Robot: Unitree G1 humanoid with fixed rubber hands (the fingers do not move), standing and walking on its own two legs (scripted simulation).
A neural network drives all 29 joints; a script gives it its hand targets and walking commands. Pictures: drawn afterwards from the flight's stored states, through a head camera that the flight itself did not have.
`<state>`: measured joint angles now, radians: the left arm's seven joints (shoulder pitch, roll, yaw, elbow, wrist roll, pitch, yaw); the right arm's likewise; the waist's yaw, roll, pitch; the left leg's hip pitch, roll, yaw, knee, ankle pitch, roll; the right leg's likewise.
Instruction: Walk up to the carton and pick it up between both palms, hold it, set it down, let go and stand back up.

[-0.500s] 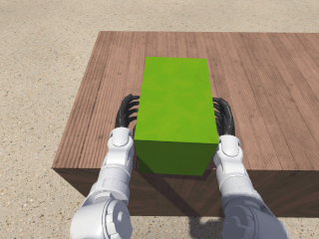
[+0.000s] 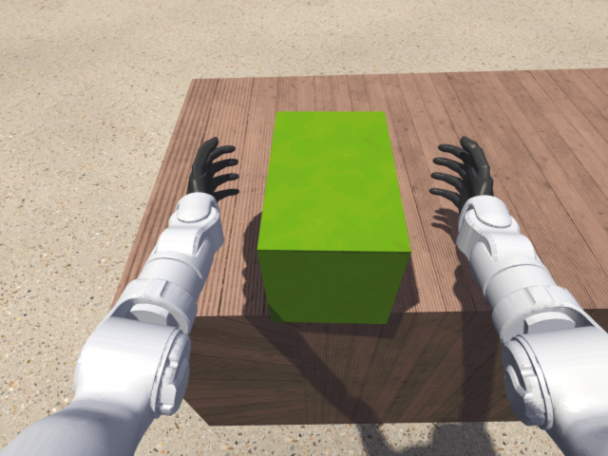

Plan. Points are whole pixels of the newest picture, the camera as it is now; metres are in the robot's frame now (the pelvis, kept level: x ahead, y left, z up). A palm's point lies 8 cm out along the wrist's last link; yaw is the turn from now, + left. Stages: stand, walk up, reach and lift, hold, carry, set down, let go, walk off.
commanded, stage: set down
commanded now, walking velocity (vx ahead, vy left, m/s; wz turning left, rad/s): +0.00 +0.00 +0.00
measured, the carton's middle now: (329, 213) +0.48 +0.02 +0.04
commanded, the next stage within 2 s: none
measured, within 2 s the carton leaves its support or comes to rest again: neither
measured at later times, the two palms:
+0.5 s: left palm (190, 192) +0.41 +0.20 +0.14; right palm (474, 197) +0.43 -0.15 +0.14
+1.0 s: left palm (179, 256) +0.35 +0.20 +0.10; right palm (491, 256) +0.37 -0.17 +0.10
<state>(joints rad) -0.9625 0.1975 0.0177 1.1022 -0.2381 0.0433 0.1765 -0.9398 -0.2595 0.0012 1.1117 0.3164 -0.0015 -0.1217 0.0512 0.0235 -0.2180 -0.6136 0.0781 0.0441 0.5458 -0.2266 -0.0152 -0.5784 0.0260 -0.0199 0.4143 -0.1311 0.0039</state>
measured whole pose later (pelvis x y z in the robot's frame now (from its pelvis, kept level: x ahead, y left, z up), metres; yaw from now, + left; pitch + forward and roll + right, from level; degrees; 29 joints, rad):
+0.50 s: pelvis -0.01 -0.03 +0.01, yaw +3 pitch +9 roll -1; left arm -0.93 0.29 0.07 0.90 -0.19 0.25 0.07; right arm -0.91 -0.19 0.02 0.90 0.33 0.20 -0.21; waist 0.01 -0.01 -0.09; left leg -0.42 0.07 -0.01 0.40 -0.14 -0.05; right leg -0.41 0.02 -0.06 0.37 -0.11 -0.03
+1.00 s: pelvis -0.01 -0.02 +0.01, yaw +2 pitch +2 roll +0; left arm -0.51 0.23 0.08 0.41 -0.18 0.42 0.10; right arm -0.50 -0.17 -0.02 0.46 0.29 0.25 -0.20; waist 0.02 -0.02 0.01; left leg -0.26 0.05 0.02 0.42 -0.18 -0.03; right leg -0.28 0.01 -0.03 0.41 -0.16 -0.02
